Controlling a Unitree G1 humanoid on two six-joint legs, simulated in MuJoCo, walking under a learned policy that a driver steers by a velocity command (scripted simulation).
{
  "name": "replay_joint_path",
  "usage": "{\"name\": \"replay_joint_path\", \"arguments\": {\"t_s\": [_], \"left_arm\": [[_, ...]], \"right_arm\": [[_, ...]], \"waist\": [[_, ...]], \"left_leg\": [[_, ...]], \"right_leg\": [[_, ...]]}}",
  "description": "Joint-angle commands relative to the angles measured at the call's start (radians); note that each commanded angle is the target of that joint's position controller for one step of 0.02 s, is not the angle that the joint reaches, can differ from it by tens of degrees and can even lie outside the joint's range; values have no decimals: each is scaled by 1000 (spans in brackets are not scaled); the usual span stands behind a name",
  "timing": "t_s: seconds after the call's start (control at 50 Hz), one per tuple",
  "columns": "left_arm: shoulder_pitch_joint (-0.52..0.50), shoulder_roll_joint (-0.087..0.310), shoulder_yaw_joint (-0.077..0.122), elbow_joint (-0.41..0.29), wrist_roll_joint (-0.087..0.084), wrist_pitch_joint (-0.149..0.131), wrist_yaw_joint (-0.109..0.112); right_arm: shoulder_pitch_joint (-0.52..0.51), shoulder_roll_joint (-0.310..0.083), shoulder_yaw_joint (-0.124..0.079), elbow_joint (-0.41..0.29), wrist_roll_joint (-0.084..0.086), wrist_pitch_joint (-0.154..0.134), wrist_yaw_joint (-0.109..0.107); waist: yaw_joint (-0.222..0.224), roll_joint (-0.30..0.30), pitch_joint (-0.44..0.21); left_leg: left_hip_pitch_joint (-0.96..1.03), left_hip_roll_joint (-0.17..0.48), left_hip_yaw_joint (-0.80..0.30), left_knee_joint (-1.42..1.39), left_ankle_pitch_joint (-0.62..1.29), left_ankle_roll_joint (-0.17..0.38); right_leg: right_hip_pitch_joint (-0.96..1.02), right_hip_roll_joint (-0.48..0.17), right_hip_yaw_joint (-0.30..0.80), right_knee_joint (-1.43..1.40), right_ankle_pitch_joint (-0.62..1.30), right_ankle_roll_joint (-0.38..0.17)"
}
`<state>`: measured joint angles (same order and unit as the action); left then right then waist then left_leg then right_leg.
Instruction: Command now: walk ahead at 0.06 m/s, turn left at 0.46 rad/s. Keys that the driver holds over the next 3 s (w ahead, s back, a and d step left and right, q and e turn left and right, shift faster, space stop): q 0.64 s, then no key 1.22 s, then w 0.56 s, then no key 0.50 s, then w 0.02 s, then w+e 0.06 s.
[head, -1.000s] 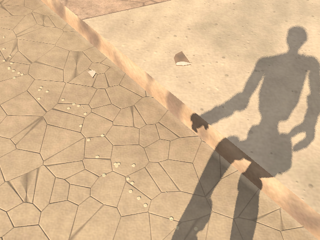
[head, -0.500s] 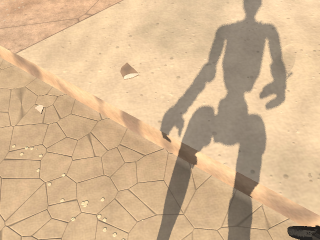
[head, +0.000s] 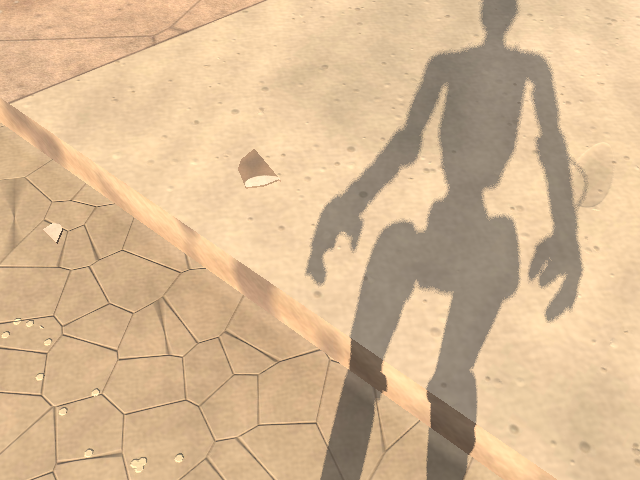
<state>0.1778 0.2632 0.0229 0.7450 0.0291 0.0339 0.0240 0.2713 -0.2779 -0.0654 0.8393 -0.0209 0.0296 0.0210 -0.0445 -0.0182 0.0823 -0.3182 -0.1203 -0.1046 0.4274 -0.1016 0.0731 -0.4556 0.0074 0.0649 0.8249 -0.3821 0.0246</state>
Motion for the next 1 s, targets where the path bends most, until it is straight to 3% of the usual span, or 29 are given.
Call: {"name": "replay_joint_path", "arguments": {"t_s": [0.02, 0.06, 0.08, 0.1, 0.12, 0.14, 0.16, 0.18, 0.22, 0.24, 0.28, 0.36, 0.46, 0.52, 0.56, 0.58, 0.6, 0.62, 0.64, 0.66, 0.68, 0.7, 0.72, 0.76, 0.84, 0.94, 1.0], "left_arm": [[45, 89, 23, -45, -9, -11, 10], [68, 82, 20, -41, -15, -24, 19], [37, 102, 36, -56, -54, -52, 23], [64, 123, 42, -46, -57, -67, 27], [98, 175, 56, -42, -38, -72, 34], [65, 252, 75, -52, 0, -62, 33], [19, 218, 70, -72, 29, -65, 26], [-35, 161, 54, -94, 20, -68, 25], [-87, 122, 44, -105, -17, -68, 25], [-82, 118, 40, -102, -22, -65, 27], [-47, 127, 43, -92, -13, -56, 29], [3, 170, 62, -80, -8, -38, 33], [-26, 220, 84, -84, -19, -33, 13], [-27, 232, 93, -74, -40, -37, 2], [-41, 225, 94, -65, -63, -38, 2], [21, 191, 86, -38, -58, -42, -2], [31, 134, 67, -57, -13, -45, -6], [-32, 115, 57, -120, 8, -47, 0], [-89, 175, 75, -116, -10, -45, 5], [-87, 182, 79, -111, -31, -40, 7], [-58, 178, 82, -84, -29, -34, 16], [-44, 188, 86, -75, -20, -28, 23], [-20, 183, 86, -65, -16, -28, 22], [10, 166, 82, -55, -26, -29, 18], [-24, 128, 63, -65, -27, -27, 14], [-40, 133, 57, -66, -33, -33, 7], [4, 107, 49, -45, -30, -45, 0]], "right_arm": [[-41, -169, -47, -72, -5, 10, -2], [-56, -171, -50, -74, -2, 19, -2], [-137, -163, -43, -124, 69, 6, -40], [-149, -161, -39, -124, 72, 4, -56], [-105, -125, -30, -121, 63, 2, -61], [-83, -92, -27, -144, 58, -4, -65], [-57, -163, -48, -138, 38, -11, -65], [-28, -202, -64, -122, 38, -6, -61], [7, -177, -68, -94, 37, 21, -65], [2, -155, -64, -101, 39, 29, -62], [-52, -126, -53, -140, 47, 30, -55], [-146, -104, -34, -212, 48, 25, -36], [-174, -105, -24, -259, 40, 30, -14], [-168, -117, -30, -277, 42, 40, -2], [-108, -123, -40, -262, 43, 42, 6], [-54, -162, -56, -245, 41, 41, -3], [0, -272, -86, -250, 41, 36, -23], [-27, -332, -90, -281, 9, 17, -23], [-21, -267, -75, -281, 1, -6, -14], [-67, -231, -60, -273, 5, -21, -17], [-122, -201, -53, -275, 19, -25, -24], [-156, -170, -40, -277, 33, -23, -29], [-162, -162, -32, -277, 30, -21, -34], [-159, -150, -23, -271, 17, -22, -39], [-149, -148, -16, -248, 12, -21, -45], [-148, -154, -11, -216, 7, -17, -33], [-172, -120, 7, -195, 21, -18, -29]], "waist": [[28, 146, -104], [42, 147, -94], [64, 146, -81], [85, 138, -90], [72, 47, -136], [35, -205, -113], [33, -217, -103], [10, -149, -97], [0, -96, -75], [9, -97, -65], [36, -106, -66], [89, -121, -107], [91, -134, -134], [80, -152, -142], [34, -138, -153], [24, -64, -176], [26, 182, -205], [17, 326, -234], [-37, 179, -261], [0, 154, -208], [28, 107, -182], [42, 120, -168], [54, 141, -176], [61, 145, -195], [38, 148, -166], [14, 157, -119], [59, 128, -115]], "left_leg": [[-24, 238, -329, -164, -180, 134], [-25, 230, -371, -128, -131, 112], [-24, 229, -430, -142, -207, 111], [-29, 203, -420, -102, -233, 82], [-99, 141, -341, 23, -352, 32], [-251, -18, -106, 255, -446, -33], [-258, 10, -59, 487, -491, -78], [-249, 41, -65, 598, -435, -102], [-291, 56, -51, 709, -330, -145], [-303, 63, -41, 750, -310, -162], [-320, 80, 9, 720, -268, -189], [-323, 135, 49, 576, -259, -215], [-155, 157, 129, 393, -270, -176], [-88, 146, 156, 258, -256, -130], [47, 118, 182, 47, -106, -71], [196, 114, 138, -49, 37, -31], [410, 317, -149, -54, 404, 53], [395, 530, -432, -43, 560, 286], [365, 499, -378, -72, 467, 310], [315, 438, -269, -74, 390, 247], [280, 376, -205, -71, 310, 187], [254, 353, -176, -72, 312, 162], [211, 330, -147, -75, 350, 160], [195, 314, -121, -83, 357, 166], [195, 307, -132, -94, 230, 161], [125, 313, -185, -94, 86, 173], [97, 283, -189, -48, 86, 135]], "right_leg": [[129, 35, -24, -74, 10, -2], [190, 53, -21, -194, 17, -18], [207, 27, 45, -326, 107, -5], [280, -1, 36, -453, 178, -13], [394, -139, 127, -499, 196, -55], [391, -325, 360, -563, 242, -180], [303, -411, 438, -585, 319, -263], [285, -370, 361, -571, 327, -255], [314, -273, 206, -541, 311, -195], [314, -260, 157, -532, 386, -196], [345, -236, 79, -529, 465, -213], [458, -275, 40, -516, 548, -250], [395, -304, -40, -498, 582, -254], [403, -331, -49, -451, 589, -233], [357, -313, -97, -356, 543, -169], [267, -271, -155, -249, 444, -101], [2, -169, -239, 35, 75, -2], [-217, -30, -150, 266, -311, 61], [-227, -47, -27, 383, -293, 60], [-230, -65, -12, 394, -204, 46], [-223, -78, -7, 354, -123, 46], [-209, -81, -7, 328, -65, 54], [-153, -68, -19, 346, -17, 63], [-103, -55, -27, 323, 32, 73], [-53, -69, -19, 99, 57, 77], [85, -59, -30, -111, 9, 61], [224, -43, -47, -366, 154, 34]]}}
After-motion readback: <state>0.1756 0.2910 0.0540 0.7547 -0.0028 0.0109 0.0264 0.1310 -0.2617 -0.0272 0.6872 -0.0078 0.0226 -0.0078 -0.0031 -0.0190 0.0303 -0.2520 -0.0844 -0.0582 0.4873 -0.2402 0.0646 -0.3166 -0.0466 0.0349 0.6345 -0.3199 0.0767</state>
